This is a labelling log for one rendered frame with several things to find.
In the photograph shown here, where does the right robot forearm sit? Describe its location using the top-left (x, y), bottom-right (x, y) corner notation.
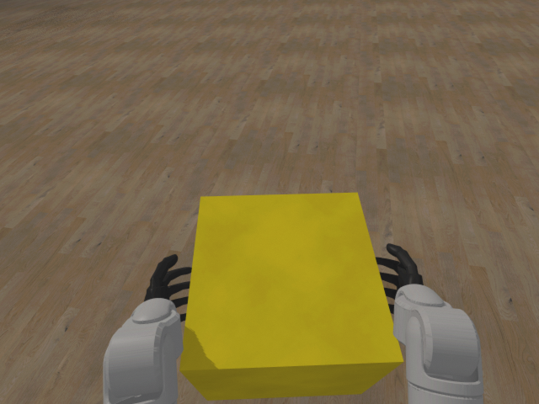
top-left (393, 284), bottom-right (483, 404)

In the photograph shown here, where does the left robot forearm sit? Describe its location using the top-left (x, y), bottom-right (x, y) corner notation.
top-left (103, 298), bottom-right (184, 404)

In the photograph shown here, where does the carton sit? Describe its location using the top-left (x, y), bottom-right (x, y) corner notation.
top-left (179, 193), bottom-right (403, 401)

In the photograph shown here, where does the robot left hand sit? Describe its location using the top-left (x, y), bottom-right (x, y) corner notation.
top-left (144, 254), bottom-right (192, 322)

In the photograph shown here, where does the robot right hand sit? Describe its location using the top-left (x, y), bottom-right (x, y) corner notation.
top-left (376, 243), bottom-right (424, 314)

